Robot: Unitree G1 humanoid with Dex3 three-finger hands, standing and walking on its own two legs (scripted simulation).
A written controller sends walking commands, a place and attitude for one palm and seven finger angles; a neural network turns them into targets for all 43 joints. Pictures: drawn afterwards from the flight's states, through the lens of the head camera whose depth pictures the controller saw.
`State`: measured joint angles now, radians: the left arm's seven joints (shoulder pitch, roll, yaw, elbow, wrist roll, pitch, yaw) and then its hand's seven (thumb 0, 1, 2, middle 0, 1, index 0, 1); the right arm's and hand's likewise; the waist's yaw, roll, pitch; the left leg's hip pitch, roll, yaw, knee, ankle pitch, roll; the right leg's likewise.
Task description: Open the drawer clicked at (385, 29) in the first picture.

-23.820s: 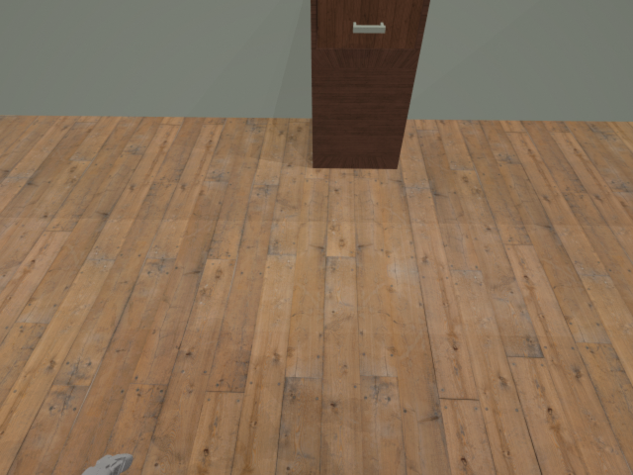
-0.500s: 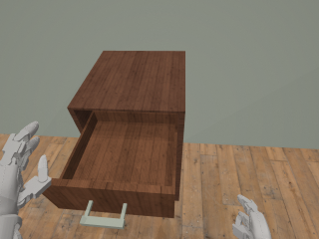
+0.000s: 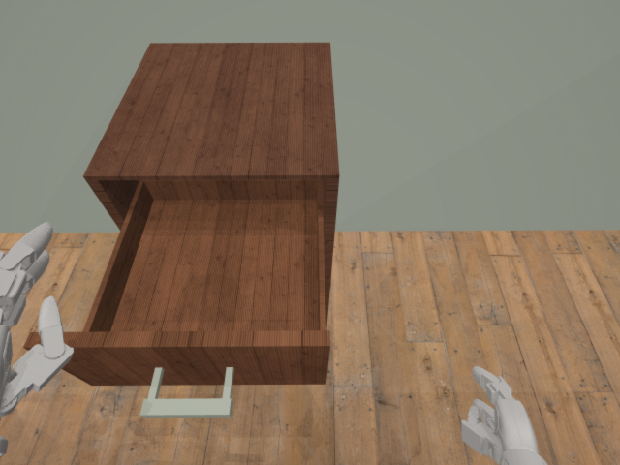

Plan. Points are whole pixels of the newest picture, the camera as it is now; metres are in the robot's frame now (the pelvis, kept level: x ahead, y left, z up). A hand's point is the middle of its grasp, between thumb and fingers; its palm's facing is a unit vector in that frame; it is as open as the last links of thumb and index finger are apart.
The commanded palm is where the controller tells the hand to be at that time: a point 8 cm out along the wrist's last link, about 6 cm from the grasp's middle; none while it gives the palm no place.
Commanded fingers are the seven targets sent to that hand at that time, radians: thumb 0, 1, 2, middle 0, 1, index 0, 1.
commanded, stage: step back with the hand held close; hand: left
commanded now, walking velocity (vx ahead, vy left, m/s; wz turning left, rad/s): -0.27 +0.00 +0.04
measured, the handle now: (190, 391) +0.22 +0.18 -0.08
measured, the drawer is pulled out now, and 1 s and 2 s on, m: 0.29 0.29 0.29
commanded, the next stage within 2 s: stop stepping back and stand still in 0.98 s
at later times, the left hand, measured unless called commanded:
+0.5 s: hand (1, 428) +0.14 +0.25 +0.15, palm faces +0.37 -0.82 -0.43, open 7.4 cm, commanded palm +0.07 +0.29 +0.17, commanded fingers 0.00 0.90 0.90 -0.20 -0.30 -0.20 -0.30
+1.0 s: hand out of the picture +0.06 +0.21 +0.15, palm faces +0.23 -0.82 -0.52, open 7.4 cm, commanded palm +0.00 +0.26 +0.17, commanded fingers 0.00 0.90 0.90 -0.20 -0.30 -0.20 -0.30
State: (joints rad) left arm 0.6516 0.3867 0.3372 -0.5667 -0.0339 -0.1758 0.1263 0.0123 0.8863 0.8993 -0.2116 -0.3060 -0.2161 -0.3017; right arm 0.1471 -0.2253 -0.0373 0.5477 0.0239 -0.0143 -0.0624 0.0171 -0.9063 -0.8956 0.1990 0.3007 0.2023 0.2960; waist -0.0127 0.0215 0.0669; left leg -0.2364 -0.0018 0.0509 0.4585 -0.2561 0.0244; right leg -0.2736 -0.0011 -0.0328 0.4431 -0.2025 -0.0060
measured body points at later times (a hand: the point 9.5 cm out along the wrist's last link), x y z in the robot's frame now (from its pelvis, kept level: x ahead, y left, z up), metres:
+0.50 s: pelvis -0.06 +0.01 -0.01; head -0.02 +0.03 +0.43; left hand +0.11 +0.29 +0.17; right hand +0.12 -0.22 -0.09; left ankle -0.01 +0.10 -0.74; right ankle +0.01 -0.11 -0.74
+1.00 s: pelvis -0.14 -0.02 +0.00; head -0.10 -0.01 +0.45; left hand +0.04 +0.25 +0.18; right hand +0.03 -0.27 -0.08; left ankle -0.14 +0.09 -0.72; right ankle -0.16 -0.12 -0.74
